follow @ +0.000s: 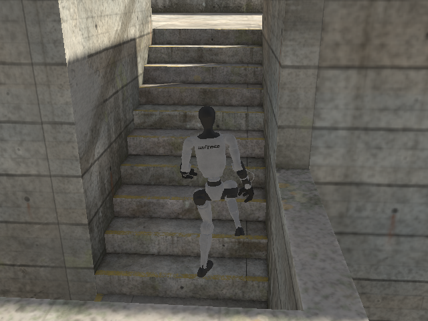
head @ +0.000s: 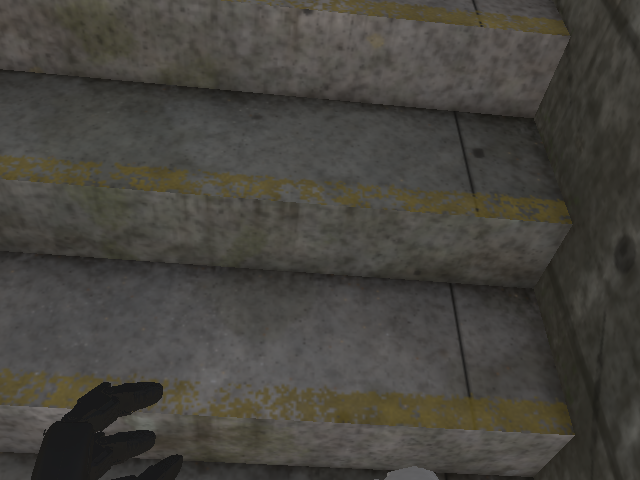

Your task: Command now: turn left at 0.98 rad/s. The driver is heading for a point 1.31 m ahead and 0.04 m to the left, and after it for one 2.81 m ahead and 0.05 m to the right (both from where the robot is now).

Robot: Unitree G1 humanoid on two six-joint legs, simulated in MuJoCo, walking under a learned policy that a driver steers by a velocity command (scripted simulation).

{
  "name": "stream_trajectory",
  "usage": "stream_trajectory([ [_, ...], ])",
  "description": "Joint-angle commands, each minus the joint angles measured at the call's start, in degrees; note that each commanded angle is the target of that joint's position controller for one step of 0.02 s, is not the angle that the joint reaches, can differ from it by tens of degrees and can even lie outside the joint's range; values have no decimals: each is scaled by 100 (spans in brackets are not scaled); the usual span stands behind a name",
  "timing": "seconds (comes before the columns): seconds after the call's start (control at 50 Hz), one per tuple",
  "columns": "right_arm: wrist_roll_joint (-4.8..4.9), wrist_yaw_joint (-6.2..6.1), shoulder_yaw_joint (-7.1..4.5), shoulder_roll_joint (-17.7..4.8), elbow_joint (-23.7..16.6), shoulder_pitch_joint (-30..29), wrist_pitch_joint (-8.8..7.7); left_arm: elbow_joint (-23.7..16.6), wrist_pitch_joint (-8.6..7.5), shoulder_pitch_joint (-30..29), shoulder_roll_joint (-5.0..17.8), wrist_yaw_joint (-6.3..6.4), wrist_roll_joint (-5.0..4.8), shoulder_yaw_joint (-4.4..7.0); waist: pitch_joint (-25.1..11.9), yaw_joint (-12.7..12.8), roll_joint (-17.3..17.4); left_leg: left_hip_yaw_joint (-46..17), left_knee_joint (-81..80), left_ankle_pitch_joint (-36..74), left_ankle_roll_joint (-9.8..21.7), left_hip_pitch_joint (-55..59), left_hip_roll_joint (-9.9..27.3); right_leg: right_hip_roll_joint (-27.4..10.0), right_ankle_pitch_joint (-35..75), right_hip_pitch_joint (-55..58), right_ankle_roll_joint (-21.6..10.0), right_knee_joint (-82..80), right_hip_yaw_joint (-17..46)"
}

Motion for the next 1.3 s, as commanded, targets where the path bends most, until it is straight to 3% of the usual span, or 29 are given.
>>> stream_trajectory([
  [0.02, 208, -167, -229, -780, -219, 706, -159, -825, -42, -984, -129, -90, 40, -99, -18, -392, 888, -2110, -382, 4659, 1093, 2683, 1719, 19, -809, -2407, -26, 620, 106],
  [0.12, 137, -460, -284, -1082, 195, 824, -283, -1691, 229, -1535, -358, -33, 267, -85, -222, 69, 838, -2545, -846, 3075, 722, 1239, 1189, -448, -786, -1473, -353, -1191, -349],
  [0.2, 323, 12, -606, -1890, -448, -1412, -267, -1202, 639, -431, -21, -454, -9, 159, -863, 1489, 1110, -2014, -2168, 6612, 603, -803, 1499, -166, -26, 3441, -268, -4342, -1224],
  [0.22, 174, 94, -496, -1297, -452, -1290, -286, -801, 607, 414, 443, -407, 73, 428, -2008, 1673, 298, -1606, -1088, 6978, 237, -853, 754, -11, 734, 5315, -647, -5807, -641],
  [0.24, 134, 159, -284, -124, -716, -556, -232, -481, 552, 1224, 712, -291, 232, 490, -3518, 1256, -1936, -996, 827, 3067, -424, -2059, -564, -1536, 1545, 7493, -2318, -7229, 2602],
  [0.26, 199, 323, -394, -552, -675, -792, -137, -718, 516, 1697, 642, -237, 574, 420, -2782, 1675, -2615, -786, 3781, -260, -1016, -3464, -793, -2761, -471, 6951, -3111, -8631, 5224],
  [0.32, 110, 186, -542, -932, -117, -882, -221, -65, 58, 593, 107, -296, 114, 172, -312, 663, -1127, 826, 6178, 998, -791, -3904, 545, -2492, -2087, 3596, -2361, -8168, 3124],
  [0.38, -104, 226, -256, -365, -241, -1543, -90, 272, 49, 233, -792, -13, -105, -82, -95, 344, 58, 1539, 5457, 290, -416, -3145, 1113, -1901, -776, 2511, -1712, -7990, 1343],
  [0.48, -26, 435, -37, -479, 253, -1387, 5, 1137, 177, 1397, -18, -228, 383, 93, -181, 704, -241, 1614, 5865, 904, -46, -3987, 1062, -1645, -2249, 2700, -2070, -8348, 1435],
  [0.5, 23, 175, -5, 161, -747, -2412, 525, 1249, 320, 1267, 238, -99, 218, 361, -331, -58, 108, 1653, 5828, 1467, -318, -2825, 1050, -1843, -2757, 2256, -1787, -8770, 1869],
  [0.52, -103, 345, -24, -781, 119, -1718, 128, 1012, 135, 962, 173, -280, 474, 73, -172, 679, -273, 1589, 5752, 1404, -87, -3836, 1245, -1587, -2638, 2241, -2097, -8224, 1548],
  [0.66, -234, 24, -31, -1103, -5, -2184, -279, 1095, -112, 598, 430, -428, 472, -146, -348, 764, -638, 1472, 2523, 761, -241, -1530, 1101, -1013, -1895, 1995, -2031, -6853, 1885],
  [0.68, 388, 142, 67, 34, -215, -1854, 81, 1403, 363, 1054, 880, 34, 359, 498, -791, 32, -501, 1826, 974, -446, -186, -158, 1009, -1065, -2545, 1517, -2167, -7296, 1814],
  [0.72, 640, -23, 101, 256, 331, -969, 181, 1280, 829, 1001, 550, 344, 365, 595, -123, 2, -193, 2493, -2519, 1739, -387, 846, 979, -261, -2237, 1969, -1748, -5511, 629],
  [0.76, 416, -170, 30, 213, 526, -1127, 145, 1331, 839, 1656, -271, 379, 500, 543, 384, 414, 459, 2225, -3372, 3105, -578, 1293, 1457, 660, -1845, 1695, -1644, -2774, 205],
  [0.8, 255, -59, -38, -529, 600, -522, -42, 726, 495, 1709, -1108, 64, 30, 399, -106, 796, 1268, 1644, 122, 9864, -1425, 3228, 2569, 602, -1352, -1412, -1571, 367, -195],
  [0.82, 163, 105, -306, -1015, 523, 80, -184, 447, 275, 1796, -903, 37, -68, 408, -1410, 667, 1469, 1334, 151, 9651, -1043, 3980, 3291, 38, -1120, -1558, -1385, 965, -594],
  [0.84, 42, 83, -569, -1553, 602, 139, -302, 60, 234, 693, -930, 15, 63, 210, -1396, 386, 2071, -22, -1649, 4716, 52, 3800, 4228, -763, -759, -2469, -1078, 1155, -1028],
  [0.88, -17, -146, -108, -25, 1116, -239, -529, -563, 298, -2315, -923, 86, 409, 7, 1604, 10, 1716, 583, -3242, 2927, 139, 1773, 3274, -580, -1086, -3501, -1056, 1559, -1085],
  [0.9, -36, -214, -74, 68, 1372, 226, -625, -700, 358, -2235, -638, 21, 433, -4, 1732, 96, 1401, 1161, -3070, 4672, 103, 1786, 2928, -674, -1654, -3082, -1299, 1140, -850],
  [0.96, 236, -378, -81, -383, 1172, -976, -645, -482, 720, -384, -231, -233, 415, -38, 254, 1480, -52, 3242, -3231, 7888, -423, 795, 2325, -444, -1607, 1123, -1812, -2151, -1276],
  [0.98, 627, -539, -118, -726, 847, -1441, -606, -59, 793, 415, 147, -292, 238, 78, -681, 1726, -125, 3491, -2691, 11060, -273, 115, 2047, 146, -1198, 3194, -1672, -3074, -1906],
  [1.02, 428, -523, -479, -1830, 578, -1116, -571, 188, 941, 2017, 403, -240, 111, 215, -1545, 2021, 1546, 3222, 115, 15646, 80, 1000, 2949, 730, -2098, 4037, -1798, -3604, -1875],
  [1.04, 466, -479, -560, -1791, 199, -1318, -379, 490, 867, 2527, 645, -293, 198, 355, -1412, 2225, 994, 3114, 2339, 14042, 135, -54, 2549, 931, -2075, 4912, -2215, -5284, -1010],
  [1.06, 268, -230, -462, -1061, -282, -1687, -376, 533, 864, 2222, 1180, -274, 249, 555, -1247, 2164, -1551, 2928, 5855, 5086, -249, -2464, 849, -96, -1597, 5872, -3208, -7924, 2057],
  [1.08, -79, -83, -317, -545, -798, -2279, -430, 194, 901, 823, 1138, -83, 149, 601, -1161, 1498, -2249, 1914, 8080, 1872, -312, -3647, 231, -853, -771, 5589, -3557, -9706, 4702],
  [1.14, -187, -118, 64, 367, -1506, -2164, -374, 860, 532, 1453, 868, 62, 236, 544, 926, 580, 441, 1681, 10030, 263, -340, -5423, 403, -996, 494, 4398, -3214, -9617, 4185],
  [1.24, -161, -376, 324, 595, -2215, -3136, -113, 1565, 113, 1524, 501, -204, 230, 446, 1523, 143, -78, 1986, 9600, -1649, -162, -6059, 984, -686, 1177, 3284, -2350, -10223, 1687],
  [1.3, -140, -275, 519, 609, -2374, -2948, -18, 1544, 214, 1299, 727, -93, -102, 564, 422, -189, 740, 2849, 4488, -644, -83, -1275, 1156, -199, 2161, 1491, -2295, -11661, 452],
])
Keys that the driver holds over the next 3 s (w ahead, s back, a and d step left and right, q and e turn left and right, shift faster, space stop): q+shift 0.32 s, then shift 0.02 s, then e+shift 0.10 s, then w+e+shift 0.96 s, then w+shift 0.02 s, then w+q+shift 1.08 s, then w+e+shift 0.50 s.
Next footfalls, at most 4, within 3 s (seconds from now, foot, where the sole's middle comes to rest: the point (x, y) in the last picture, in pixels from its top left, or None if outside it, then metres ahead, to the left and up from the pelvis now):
0.22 right None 0.27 -0.19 -0.59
0.78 left None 0.05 0.14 -0.77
1.02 right None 0.29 0.04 -0.59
1.40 left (187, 327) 0.64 0.18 -0.41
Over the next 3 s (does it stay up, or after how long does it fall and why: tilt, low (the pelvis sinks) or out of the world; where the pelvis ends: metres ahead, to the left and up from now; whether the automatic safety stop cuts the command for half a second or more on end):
stays up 1.75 0.01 1.02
